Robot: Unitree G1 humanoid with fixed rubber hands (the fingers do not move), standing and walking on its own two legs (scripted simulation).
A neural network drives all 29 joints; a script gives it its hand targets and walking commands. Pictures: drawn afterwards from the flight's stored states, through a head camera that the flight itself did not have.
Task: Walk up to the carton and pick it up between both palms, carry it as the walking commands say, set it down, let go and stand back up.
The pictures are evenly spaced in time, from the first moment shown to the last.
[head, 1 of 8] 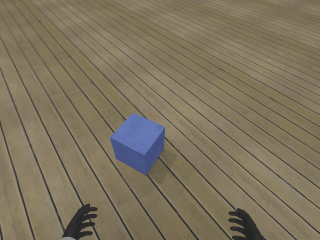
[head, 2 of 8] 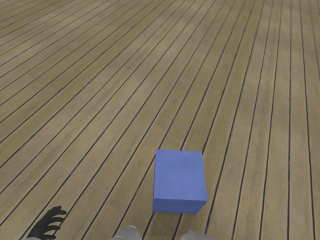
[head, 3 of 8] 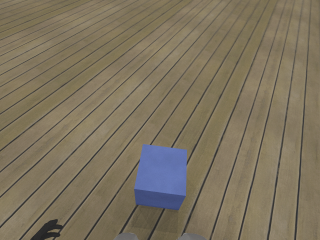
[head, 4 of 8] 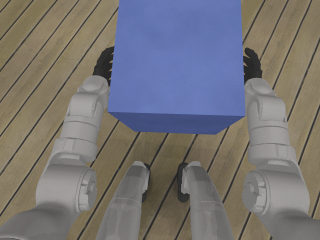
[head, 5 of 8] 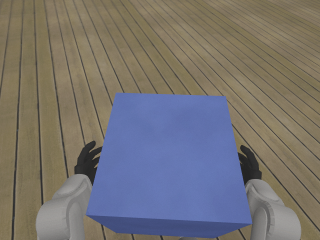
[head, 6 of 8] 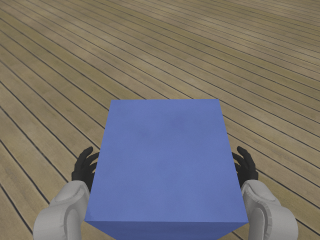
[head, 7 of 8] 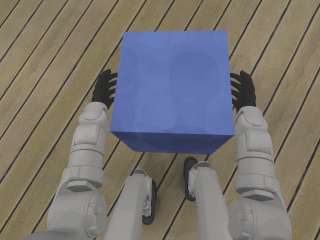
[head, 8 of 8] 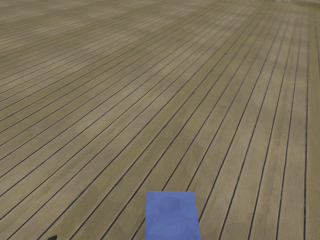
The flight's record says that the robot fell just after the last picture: no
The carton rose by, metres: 0.71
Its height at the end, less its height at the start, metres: +0.00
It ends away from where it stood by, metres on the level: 3.82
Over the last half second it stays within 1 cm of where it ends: yes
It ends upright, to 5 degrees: yes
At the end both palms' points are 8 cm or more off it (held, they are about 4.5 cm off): yes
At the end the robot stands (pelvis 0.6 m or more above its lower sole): yes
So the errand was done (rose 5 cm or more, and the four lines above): yes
